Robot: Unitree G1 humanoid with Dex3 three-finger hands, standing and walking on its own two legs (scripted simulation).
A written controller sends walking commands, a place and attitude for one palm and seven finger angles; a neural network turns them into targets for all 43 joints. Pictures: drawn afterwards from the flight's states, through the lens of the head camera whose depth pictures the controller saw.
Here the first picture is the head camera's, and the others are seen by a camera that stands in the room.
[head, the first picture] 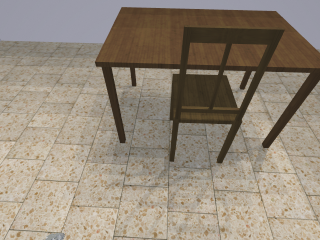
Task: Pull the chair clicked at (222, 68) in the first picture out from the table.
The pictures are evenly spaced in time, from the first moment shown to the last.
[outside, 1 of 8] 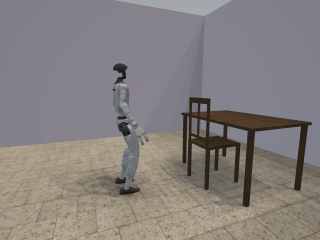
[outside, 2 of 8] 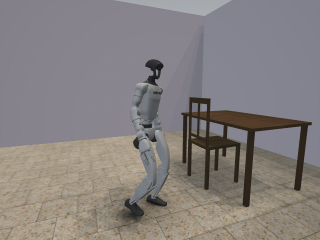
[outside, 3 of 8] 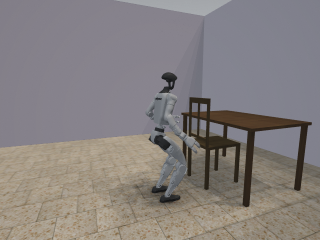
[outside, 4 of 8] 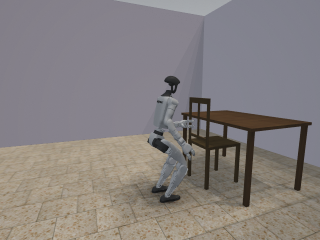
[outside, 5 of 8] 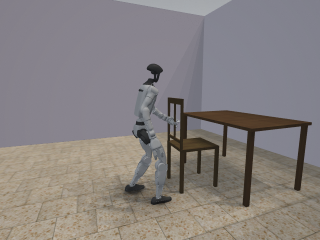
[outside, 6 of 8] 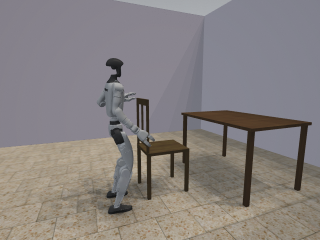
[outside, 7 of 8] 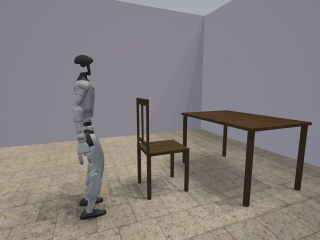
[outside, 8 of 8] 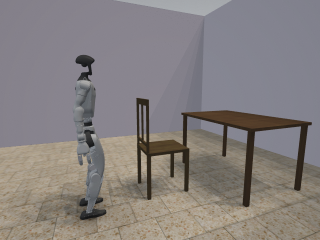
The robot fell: no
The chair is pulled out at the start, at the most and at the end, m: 0.00 0.62 0.62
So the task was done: yes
